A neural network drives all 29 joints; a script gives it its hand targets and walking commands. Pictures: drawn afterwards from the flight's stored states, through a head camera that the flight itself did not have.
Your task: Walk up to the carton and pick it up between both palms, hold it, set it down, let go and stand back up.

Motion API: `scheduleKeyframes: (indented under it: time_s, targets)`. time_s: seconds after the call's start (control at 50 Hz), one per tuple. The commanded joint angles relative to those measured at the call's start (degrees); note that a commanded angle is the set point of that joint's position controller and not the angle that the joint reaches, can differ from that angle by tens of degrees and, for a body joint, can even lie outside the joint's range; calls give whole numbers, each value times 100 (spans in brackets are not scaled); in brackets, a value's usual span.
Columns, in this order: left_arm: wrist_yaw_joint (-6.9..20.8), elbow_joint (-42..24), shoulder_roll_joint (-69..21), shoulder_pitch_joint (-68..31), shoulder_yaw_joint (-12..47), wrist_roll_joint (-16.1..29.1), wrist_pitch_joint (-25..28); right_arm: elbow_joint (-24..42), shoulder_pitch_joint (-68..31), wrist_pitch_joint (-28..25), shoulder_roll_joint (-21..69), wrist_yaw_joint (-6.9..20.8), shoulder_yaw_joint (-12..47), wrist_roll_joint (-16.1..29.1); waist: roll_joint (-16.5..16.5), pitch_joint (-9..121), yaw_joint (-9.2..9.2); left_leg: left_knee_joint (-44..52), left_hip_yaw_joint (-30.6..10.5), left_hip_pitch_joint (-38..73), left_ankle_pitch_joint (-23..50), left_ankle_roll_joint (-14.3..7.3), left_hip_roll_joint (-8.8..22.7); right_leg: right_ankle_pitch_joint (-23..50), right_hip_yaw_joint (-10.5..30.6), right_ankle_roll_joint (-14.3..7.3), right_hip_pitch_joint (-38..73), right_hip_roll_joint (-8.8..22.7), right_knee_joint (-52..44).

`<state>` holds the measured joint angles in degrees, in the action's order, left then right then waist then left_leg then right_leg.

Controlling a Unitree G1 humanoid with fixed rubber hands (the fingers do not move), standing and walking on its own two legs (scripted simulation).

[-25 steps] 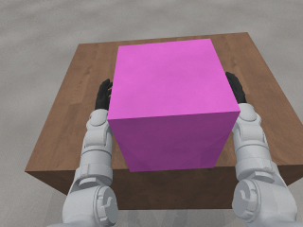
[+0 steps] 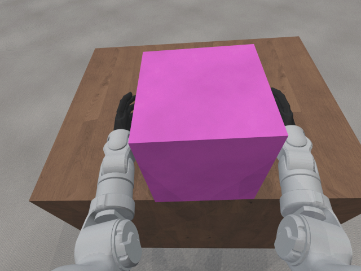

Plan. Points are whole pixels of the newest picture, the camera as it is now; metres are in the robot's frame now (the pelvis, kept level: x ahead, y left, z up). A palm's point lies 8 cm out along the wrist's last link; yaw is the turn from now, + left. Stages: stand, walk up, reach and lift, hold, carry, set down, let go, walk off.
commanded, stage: set down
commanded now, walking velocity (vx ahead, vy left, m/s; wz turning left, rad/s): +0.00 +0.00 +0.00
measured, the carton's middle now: (201, 128) +0.43 -0.05 +0.04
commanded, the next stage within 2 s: none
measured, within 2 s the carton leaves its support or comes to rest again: neither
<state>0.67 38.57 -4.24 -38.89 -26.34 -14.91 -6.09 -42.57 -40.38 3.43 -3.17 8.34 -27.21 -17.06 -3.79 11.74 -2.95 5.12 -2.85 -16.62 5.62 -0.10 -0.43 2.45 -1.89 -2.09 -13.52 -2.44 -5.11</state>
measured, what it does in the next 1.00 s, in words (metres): stands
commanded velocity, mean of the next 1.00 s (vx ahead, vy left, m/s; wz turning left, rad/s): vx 0.00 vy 0.00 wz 0.00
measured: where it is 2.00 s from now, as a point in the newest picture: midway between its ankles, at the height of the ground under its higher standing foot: outside the picture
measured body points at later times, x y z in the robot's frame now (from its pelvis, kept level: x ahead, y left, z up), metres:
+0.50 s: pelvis +0.00 +0.00 +0.00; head +0.06 -0.02 +0.44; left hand +0.43 +0.13 +0.08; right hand +0.42 -0.22 +0.07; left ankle +0.00 +0.12 -0.75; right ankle -0.03 -0.09 -0.75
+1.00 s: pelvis +0.02 +0.01 +0.00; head +0.09 -0.01 +0.44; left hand +0.45 +0.14 +0.05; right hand +0.45 -0.24 +0.05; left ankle +0.00 +0.12 -0.75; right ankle -0.03 -0.09 -0.75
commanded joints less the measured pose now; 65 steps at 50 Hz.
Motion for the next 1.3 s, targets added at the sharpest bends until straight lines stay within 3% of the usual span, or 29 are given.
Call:
scheduleKeyframes:
  time_s: [0.0, 0.24, 0.44, 0.52, 0.56, 0.6, 0.66, 0.7, 0.76, 0.84, 0.96, 1.04, 1.1, 1.2, 1.28]
  targets:
    - [436, -179, -2165, -2458, 1567, -123, 235, 202, -2397, -224, 2171, 213, 1381, -136, 346, 2085, -85, 70, 123, 602, 306, -172, 40, 1415, -13, 550, 1394, 48, 284]
    - [468, 4, -2099, -2201, 1445, -251, 283, 124, -2185, -286, 2090, 200, 1174, -268, 311, 1982, -70, 103, 145, 491, 252, -173, 52, 1243, -7, 559, 1214, 69, 219]
    - [481, -23, -1953, -2035, 1518, -91, 242, 55, -2302, -268, 1807, 306, 1203, -229, 316, 2098, -93, 20, 142, 909, 209, -59, 13, 1335, -68, 608, 1071, 27, 250]
    - [401, 122, -1501, -1947, 1416, -11, 294, -63, -2280, -328, 1346, 230, 1144, -186, 399, 2137, -101, -27, 171, 957, 253, -17, -5, 1569, -31, 637, 1138, 22, 337]
    - [226, 267, -734, -1864, 1241, 87, 387, -233, -2162, -439, 564, 63, 989, -102, 514, 2220, -92, -88, 229, 919, 252, 16, -16, 1662, 20, 652, 1202, 34, 445]
    - [-88, 358, 313, -2025, 1105, 350, 564, -371, -2164, -694, -460, -267, 908, 208, 653, 2503, -64, -270, 301, 842, 280, 21, -46, 1727, 88, 640, 1142, 42, 650]
    - [-554, 307, 727, -2681, 1346, 1013, 809, -350, -2746, -951, -1001, -648, 1562, 1241, 638, 3249, 123, -672, 288, 769, 390, 38, -88, 2239, 334, 489, 1405, 83, 1167]
    - [-848, 138, 927, -2861, 1501, 1344, 895, -167, -2967, -976, -1339, -801, 1990, 1869, 627, 3786, 252, -945, 209, 827, 548, 90, -116, 2606, 433, 419, 1659, 76, 1522]
    - [-1085, -116, 1083, -2771, 1705, 1592, 834, -7, -3047, -985, -1857, -899, 2323, 2382, 607, 4435, 249, -1447, 135, 1217, 1315, 209, -133, 3171, 441, 424, 1485, 19, 1825]
    - [-1137, -323, 1230, -2402, 1807, 1842, 645, -179, -2895, -1034, -2497, -892, 2505, 2936, 623, 4534, 157, -1988, 117, 1532, 2128, 319, -127, 3911, 453, 529, 1112, 11, 2138]
    - [-1007, -420, 1450, -1882, 1711, 2020, 515, -747, -2459, -1126, -3040, -712, 2819, 3558, 784, 3809, 111, -2016, 103, 920, 1927, 290, -187, 4823, 544, 672, 1426, 50, 2589]
    - [-1078, -1249, 1639, -1872, 1911, 2203, 267, -402, -2716, -1108, -3403, -508, 2912, 3996, 633, 4153, 139, -2350, -7, 1991, 2689, 329, -144, 4207, 358, 767, 664, -26, 2522]
    - [-1158, -2064, 1714, -1988, 2150, 2397, -134, 61, -2969, -955, -3601, -378, 2925, 4165, 623, 4412, 118, -2709, -54, 2714, 3222, 314, -97, 3633, 237, 713, 127, -56, 2357]
    - [-1091, -2434, 1758, -2044, 2353, 2688, -988, -11, -2936, -319, -3683, -386, 2821, 4080, 697, 3774, -81, -2693, -143, 2597, 2694, 271, -107, 3410, 213, 652, 168, -52, 2258]
    - [-1074, -2412, 1948, -2309, 2127, 2683, -1742, -87, -3201, 292, -3706, -418, 2665, 3964, 660, 3176, 33, -2596, -175, 2626, 2255, 280, -79, 2914, 209, 658, -48, -78, 2121]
